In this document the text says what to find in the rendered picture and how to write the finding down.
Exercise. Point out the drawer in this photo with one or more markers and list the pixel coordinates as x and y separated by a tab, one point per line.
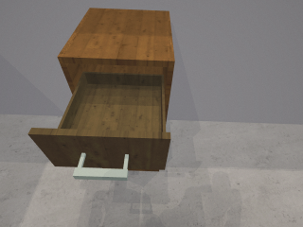
110	115

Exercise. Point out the cabinet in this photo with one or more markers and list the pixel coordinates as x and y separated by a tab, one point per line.
129	41

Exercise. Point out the handle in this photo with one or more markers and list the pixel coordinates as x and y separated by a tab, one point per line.
104	174

